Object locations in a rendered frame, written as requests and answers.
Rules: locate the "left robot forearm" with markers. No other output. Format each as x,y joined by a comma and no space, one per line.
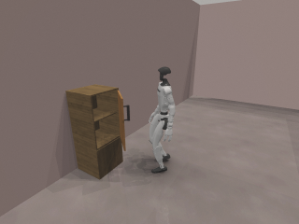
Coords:
171,115

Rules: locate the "right robot hand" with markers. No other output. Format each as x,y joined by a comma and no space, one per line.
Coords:
152,116

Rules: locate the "cupboard door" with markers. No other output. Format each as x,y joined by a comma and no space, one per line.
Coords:
121,119

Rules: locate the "handle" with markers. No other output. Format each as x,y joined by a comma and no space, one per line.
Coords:
128,112

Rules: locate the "right robot foot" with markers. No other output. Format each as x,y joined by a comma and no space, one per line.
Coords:
166,157

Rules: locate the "left robot upper arm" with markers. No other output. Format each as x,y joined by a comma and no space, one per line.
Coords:
169,96

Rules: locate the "left robot hand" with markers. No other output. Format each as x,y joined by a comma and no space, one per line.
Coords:
168,132

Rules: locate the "right robot thigh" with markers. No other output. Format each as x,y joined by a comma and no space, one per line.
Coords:
153,126

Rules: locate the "right robot forearm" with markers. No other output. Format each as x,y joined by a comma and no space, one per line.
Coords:
157,110

